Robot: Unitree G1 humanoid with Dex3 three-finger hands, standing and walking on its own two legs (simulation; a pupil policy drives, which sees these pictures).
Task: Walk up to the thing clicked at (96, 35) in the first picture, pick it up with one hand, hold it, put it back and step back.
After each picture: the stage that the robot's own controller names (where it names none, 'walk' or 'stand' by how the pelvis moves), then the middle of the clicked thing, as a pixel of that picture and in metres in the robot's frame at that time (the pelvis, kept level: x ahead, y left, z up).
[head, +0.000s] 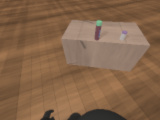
stand; (97, 31) +1.08 -0.03 -0.05
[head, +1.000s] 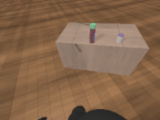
walk; (92, 33) +0.99 +0.09 -0.03
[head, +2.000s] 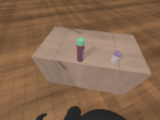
walk; (80, 50) +0.61 +0.15 -0.02
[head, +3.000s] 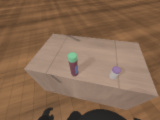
stand; (73, 65) +0.44 +0.19 -0.04
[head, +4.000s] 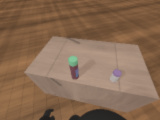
stand; (74, 68) +0.43 +0.17 -0.05
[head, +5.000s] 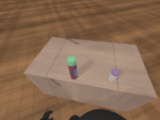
stand; (72, 68) +0.43 +0.18 -0.05
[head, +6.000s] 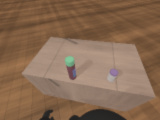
stand; (71, 69) +0.42 +0.20 -0.05
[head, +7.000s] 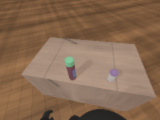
stand; (71, 69) +0.42 +0.20 -0.05
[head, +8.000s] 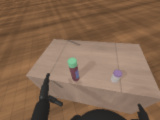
rise first; (74, 70) +0.41 +0.19 -0.05
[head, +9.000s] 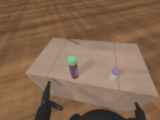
go down; (73, 68) +0.43 +0.20 -0.05
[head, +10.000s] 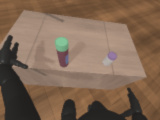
go down; (63, 54) +0.45 +0.18 +0.02
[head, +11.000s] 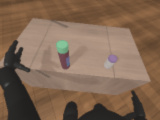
approach; (64, 57) +0.45 +0.19 +0.02
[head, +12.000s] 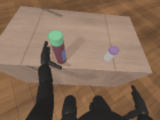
close in; (59, 50) +0.46 +0.19 +0.06
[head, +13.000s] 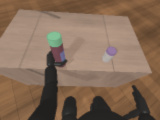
lift; (58, 52) +0.45 +0.19 +0.06
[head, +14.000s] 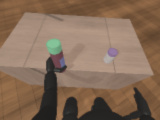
lift; (58, 58) +0.41 +0.20 +0.05
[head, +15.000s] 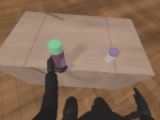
lift; (59, 58) +0.40 +0.19 +0.06
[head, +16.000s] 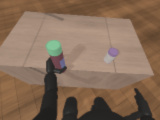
lift; (58, 59) +0.40 +0.20 +0.06
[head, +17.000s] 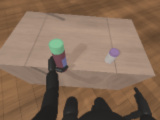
lift; (60, 58) +0.41 +0.19 +0.06
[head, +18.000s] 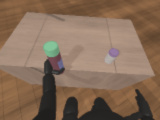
lift; (56, 60) +0.39 +0.21 +0.06
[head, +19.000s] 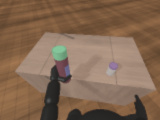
hold; (63, 66) +0.32 +0.19 +0.12
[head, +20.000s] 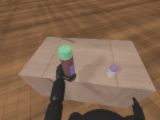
hold; (68, 66) +0.33 +0.16 +0.13
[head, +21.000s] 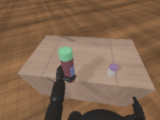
crouch; (68, 67) +0.33 +0.16 +0.12
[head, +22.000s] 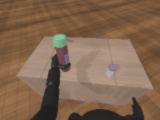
crouch; (63, 55) +0.40 +0.20 +0.15
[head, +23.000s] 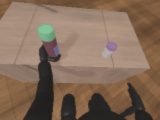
lower; (51, 47) +0.47 +0.21 +0.07
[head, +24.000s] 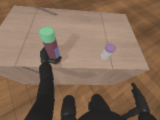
lower; (52, 48) +0.47 +0.21 +0.07
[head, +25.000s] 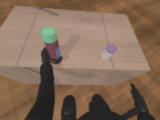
lower; (53, 49) +0.46 +0.21 +0.07
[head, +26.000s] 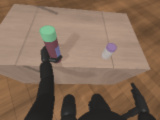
lower; (53, 48) +0.47 +0.21 +0.07
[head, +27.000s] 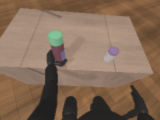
draw back; (58, 51) +0.45 +0.19 +0.06
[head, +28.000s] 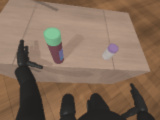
rise; (56, 49) +0.44 +0.19 +0.07
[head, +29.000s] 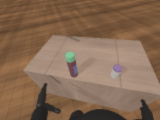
sink last; (72, 65) +0.43 +0.20 +0.00
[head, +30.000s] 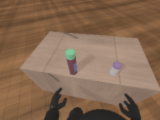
stand; (72, 63) +0.44 +0.19 +0.00
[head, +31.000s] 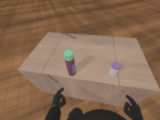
stand; (70, 64) +0.43 +0.19 +0.01
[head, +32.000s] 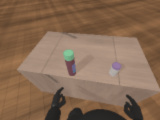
stand; (70, 64) +0.43 +0.19 +0.01
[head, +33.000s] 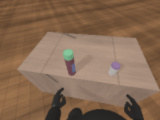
stand; (70, 64) +0.43 +0.20 +0.01
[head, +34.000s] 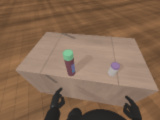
stand; (69, 64) +0.43 +0.19 +0.01
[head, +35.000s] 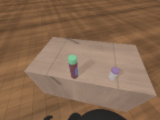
stand; (73, 67) +0.44 +0.18 -0.04
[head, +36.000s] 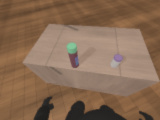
walk; (73, 56) +0.48 +0.17 -0.02
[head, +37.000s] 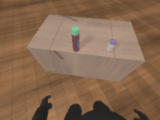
walk; (75, 40) +0.67 +0.19 -0.03
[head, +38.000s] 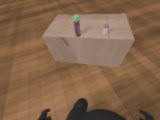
walk; (77, 26) +0.99 +0.28 -0.03
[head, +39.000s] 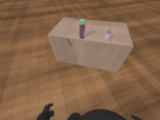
stand; (82, 29) +1.06 +0.19 -0.05
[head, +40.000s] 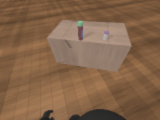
stand; (80, 31) +1.07 +0.20 -0.05
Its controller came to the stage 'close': yes
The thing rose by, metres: 0.20
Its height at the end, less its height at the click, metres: +0.00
